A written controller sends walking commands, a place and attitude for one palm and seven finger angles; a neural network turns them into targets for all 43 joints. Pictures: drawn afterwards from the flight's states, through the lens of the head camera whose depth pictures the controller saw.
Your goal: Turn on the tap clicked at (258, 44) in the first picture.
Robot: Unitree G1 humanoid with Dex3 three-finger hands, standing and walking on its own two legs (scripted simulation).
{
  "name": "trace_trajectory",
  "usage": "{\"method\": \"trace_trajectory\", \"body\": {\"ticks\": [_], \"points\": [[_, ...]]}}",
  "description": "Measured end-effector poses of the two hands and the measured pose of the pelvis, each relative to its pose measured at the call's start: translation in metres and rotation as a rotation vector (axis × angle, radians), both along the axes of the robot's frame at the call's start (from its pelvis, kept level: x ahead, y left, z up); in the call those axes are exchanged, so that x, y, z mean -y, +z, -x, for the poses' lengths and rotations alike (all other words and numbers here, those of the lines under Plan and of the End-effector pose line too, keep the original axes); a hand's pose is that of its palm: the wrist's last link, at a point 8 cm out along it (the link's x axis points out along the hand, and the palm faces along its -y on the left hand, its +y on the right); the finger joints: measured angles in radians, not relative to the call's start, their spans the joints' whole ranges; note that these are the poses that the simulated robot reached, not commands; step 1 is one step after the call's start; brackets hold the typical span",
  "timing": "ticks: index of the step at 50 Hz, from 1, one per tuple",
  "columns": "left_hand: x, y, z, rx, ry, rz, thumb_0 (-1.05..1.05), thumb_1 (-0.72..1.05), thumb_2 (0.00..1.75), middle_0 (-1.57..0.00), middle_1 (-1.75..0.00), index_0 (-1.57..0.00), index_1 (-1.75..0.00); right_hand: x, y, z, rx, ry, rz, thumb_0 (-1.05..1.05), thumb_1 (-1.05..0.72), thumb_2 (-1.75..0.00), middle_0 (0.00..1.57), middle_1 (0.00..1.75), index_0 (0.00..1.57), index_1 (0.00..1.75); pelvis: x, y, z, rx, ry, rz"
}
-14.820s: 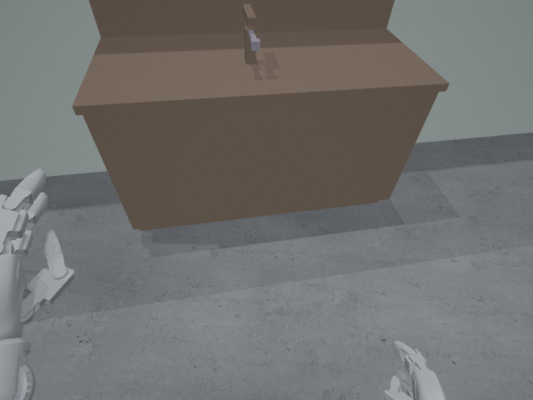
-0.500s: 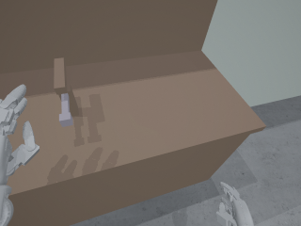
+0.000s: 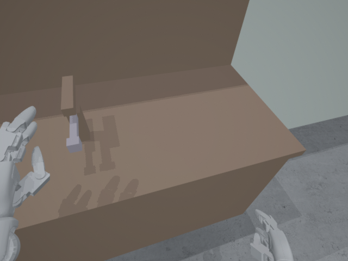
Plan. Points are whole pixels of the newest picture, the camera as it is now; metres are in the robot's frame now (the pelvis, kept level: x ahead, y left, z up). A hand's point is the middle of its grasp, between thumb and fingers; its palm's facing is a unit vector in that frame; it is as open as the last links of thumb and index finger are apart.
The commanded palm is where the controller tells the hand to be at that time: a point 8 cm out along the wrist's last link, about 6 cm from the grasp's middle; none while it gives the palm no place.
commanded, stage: come to a stop and stand still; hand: left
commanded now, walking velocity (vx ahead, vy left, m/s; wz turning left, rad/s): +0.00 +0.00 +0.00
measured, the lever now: (74, 144) +0.35 +0.28 +0.05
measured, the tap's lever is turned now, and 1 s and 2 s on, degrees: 0 0 0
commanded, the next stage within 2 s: look again from close up in 0.82 s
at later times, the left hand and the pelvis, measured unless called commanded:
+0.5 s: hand (26, 167) +0.22 +0.27 +0.17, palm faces +0.44 -0.83 -0.34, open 7.4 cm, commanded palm +0.16 +0.29 +0.17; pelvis +0.00 +0.01 +0.00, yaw +1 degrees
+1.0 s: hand (44, 162) +0.24 +0.25 +0.16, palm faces +0.38 -0.85 -0.36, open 7.4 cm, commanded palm +0.18 +0.28 +0.17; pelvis +0.02 +0.00 +0.00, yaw +0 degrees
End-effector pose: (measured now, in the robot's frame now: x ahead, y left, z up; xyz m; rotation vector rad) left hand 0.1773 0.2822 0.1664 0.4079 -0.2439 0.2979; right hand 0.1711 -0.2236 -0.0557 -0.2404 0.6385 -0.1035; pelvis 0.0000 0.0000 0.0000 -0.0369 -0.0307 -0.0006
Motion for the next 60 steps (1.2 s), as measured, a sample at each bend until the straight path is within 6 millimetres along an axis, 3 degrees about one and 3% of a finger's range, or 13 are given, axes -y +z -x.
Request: {"method": "trace_trajectory", "body": {"ticks": [2, 4, 7, 14, 22, 31, 41, 60], "points": [[-0.005, 0.005, -0.002, 0.005, 0.001, -0.068, 0.02, 0.89, 0.9, -0.21, -0.3, -0.21, -0.31, -0.001, 0.0, 0.0, -0.004, 0.021, 0.017, 0.01, -0.91, -0.9, 0.2, 0.3, 0.2, 0.3, 0.001, 0.0, 0.002, -0.003, 0.002, 0.005], [-0.027, 0.02, -0.01, 0.083, 0.029, -0.149, 0.02, 0.88, 0.9, -0.22, -0.3, -0.22, -0.31, -0.004, -0.003, 0.002, -0.031, 0.05, 0.031, 0.01, -0.91, -0.9, 0.2, 0.3, 0.2, 0.3, 0.003, -0.001, 0.006, -0.011, 0.003, 0.003], [-0.044, 0.022, -0.014, 0.128, 0.095, -0.096, 0.02, 0.89, 0.9, -0.21, -0.3, -0.22, -0.31, -0.005, -0.004, 0.006, -0.024, 0.045, 0.004, 0.01, -0.91, -0.9, 0.2, 0.3, 0.2, 0.3, -0.002, -0.002, 0.009, -0.006, -0.01, -0.001], [-0.009, 0.001, 0.002, 0.065, -0.028, -0.039, 0.02, 0.89, 0.9, -0.2, -0.3, -0.21, -0.31, -0.011, -0.006, 0.019, -0.013, 0.003, -0.019, 0.01, -0.91, -0.9, 0.2, 0.3, 0.2, 0.3, -0.012, -0.003, 0.008, -0.006, -0.01, -0.011], [-0.029, 0.005, 0.004, 0.108, 0.059, -0.062, 0.02, 0.89, 0.9, -0.21, -0.3, -0.22, -0.31, -0.02, -0.015, 0.021, -0.077, 0.038, -0.009, 0.01, -0.91, -0.9, 0.2, 0.3, 0.2, 0.3, -0.009, -0.003, 0.005, -0.011, 0.011, -0.004], [-0.014, 0.005, -0.012, 0.101, 0.028, -0.031, 0.01, 0.89, 0.9, -0.21, -0.3, -0.21, -0.31, -0.019, -0.008, -0.004, -0.041, 0.043, -0.016, 0.01, -0.91, -0.9, 0.2, 0.3, 0.2, 0.3, -0.007, -0.001, -0.007, -0.022, 0.005, 0.0], [-0.013, 0.003, -0.02, 0.044, 0.021, -0.042, 0.02, 0.89, 0.9, -0.21, -0.3, -0.21, -0.31, -0.008, 0.0, -0.023, -0.025, 0.019, 0.009, 0.01, -0.91, -0.9, 0.2, 0.3, 0.2, 0.3, -0.004, 0.001, -0.016, -0.026, 0.003, -0.003], [-0.007, 0.006, -0.023, 0.029, 0.027, -0.036, 0.02, 0.89, 0.9, -0.21, -0.3, -0.21, -0.31, -0.008, -0.009, -0.017, -0.071, -0.001, -0.013, 0.01, -0.91, -0.9, 0.2, 0.3, 0.2, 0.3, -0.003, 0.001, -0.02, -0.024, 0.005, -0.006]]}}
